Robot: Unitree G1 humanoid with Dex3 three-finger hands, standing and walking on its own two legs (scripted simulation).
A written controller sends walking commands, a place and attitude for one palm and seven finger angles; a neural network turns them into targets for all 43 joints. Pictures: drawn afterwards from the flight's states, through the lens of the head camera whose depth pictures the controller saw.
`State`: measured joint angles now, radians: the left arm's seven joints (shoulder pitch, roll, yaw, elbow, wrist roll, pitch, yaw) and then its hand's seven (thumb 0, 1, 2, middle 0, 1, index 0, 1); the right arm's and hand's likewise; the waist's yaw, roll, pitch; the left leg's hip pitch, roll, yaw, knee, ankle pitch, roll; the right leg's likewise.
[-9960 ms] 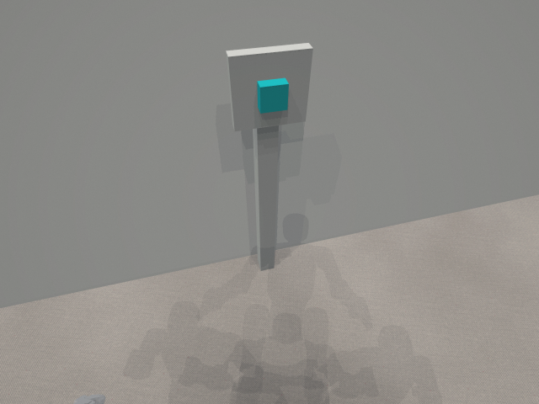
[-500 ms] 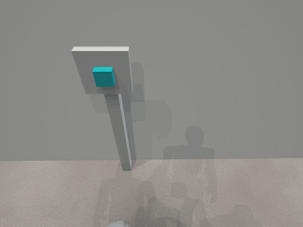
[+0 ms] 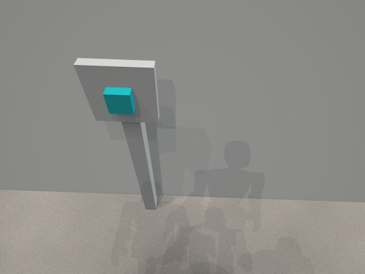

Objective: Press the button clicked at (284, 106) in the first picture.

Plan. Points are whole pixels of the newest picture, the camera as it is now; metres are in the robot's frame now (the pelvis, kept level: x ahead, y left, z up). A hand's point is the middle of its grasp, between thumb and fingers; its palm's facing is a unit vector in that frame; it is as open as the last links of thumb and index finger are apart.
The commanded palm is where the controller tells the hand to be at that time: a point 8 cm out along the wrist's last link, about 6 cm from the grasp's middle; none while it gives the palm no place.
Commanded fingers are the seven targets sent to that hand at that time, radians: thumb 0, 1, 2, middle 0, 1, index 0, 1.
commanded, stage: come to a stop and stand still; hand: left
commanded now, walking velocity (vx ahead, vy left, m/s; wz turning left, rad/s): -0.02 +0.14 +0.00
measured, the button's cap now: (120, 100) +0.50 +0.21 +0.08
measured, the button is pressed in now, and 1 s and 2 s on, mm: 0 0 0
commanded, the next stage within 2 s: look again from close up in 1.12 s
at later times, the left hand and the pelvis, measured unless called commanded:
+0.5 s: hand out of the picture -0.03 +0.18 -0.17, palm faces +0.13 -0.97 -0.22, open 7.4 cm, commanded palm none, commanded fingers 0.00 0.90 0.90 -0.20 -0.30 -0.20 -0.30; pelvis -0.04 -0.01 +0.00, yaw +2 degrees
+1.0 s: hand out of the picture +0.00 +0.16 -0.17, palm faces +0.07 -0.97 -0.23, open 7.2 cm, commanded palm none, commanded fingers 0.00 0.90 0.90 -0.20 -0.30 -0.20 -0.30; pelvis -0.01 -0.02 +0.00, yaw +2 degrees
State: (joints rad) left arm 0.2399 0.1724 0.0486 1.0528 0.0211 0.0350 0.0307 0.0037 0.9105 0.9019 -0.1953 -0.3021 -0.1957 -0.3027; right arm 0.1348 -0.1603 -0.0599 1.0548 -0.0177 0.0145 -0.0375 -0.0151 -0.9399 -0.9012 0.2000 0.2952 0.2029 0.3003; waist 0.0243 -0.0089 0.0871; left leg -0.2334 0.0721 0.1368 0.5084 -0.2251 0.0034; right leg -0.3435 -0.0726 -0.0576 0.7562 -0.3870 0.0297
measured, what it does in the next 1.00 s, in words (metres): steps on the spot: right foot, then left foot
